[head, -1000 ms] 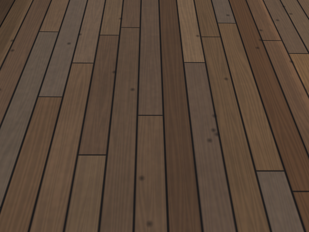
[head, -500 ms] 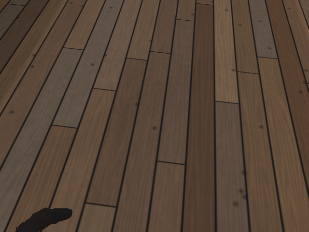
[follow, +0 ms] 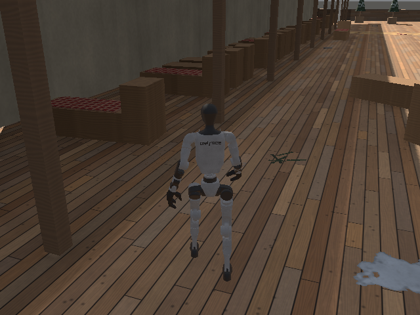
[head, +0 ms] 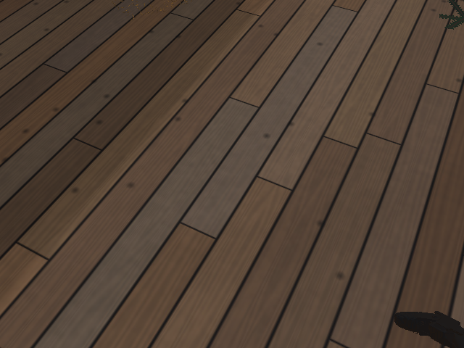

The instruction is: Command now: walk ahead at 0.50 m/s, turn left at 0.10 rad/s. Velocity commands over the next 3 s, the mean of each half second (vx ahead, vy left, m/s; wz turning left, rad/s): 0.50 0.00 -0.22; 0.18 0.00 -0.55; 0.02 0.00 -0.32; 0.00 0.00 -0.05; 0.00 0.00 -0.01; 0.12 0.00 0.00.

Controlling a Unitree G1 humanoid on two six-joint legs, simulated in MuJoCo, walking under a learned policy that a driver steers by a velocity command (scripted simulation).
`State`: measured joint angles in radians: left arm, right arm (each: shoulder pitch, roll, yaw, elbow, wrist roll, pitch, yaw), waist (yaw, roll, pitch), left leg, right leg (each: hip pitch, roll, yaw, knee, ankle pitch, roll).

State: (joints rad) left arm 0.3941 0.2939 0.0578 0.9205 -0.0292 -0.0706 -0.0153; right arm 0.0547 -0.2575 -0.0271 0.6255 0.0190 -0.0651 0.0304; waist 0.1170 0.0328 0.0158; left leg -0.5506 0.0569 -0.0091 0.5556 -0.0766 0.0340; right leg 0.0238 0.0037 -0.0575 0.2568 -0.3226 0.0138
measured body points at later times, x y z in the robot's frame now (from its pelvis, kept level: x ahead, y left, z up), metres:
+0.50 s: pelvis +0.26 +0.02 +0.00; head +0.29 +0.01 +0.45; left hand +0.48 +0.22 -0.11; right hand +0.24 -0.27 -0.13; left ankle +0.15 +0.12 -0.74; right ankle +0.42 -0.15 -0.70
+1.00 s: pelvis +0.43 -0.03 +0.00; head +0.46 -0.05 +0.45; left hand +0.69 +0.17 -0.09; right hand +0.46 -0.35 -0.10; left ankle +0.56 +0.09 -0.71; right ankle +0.42 -0.12 -0.74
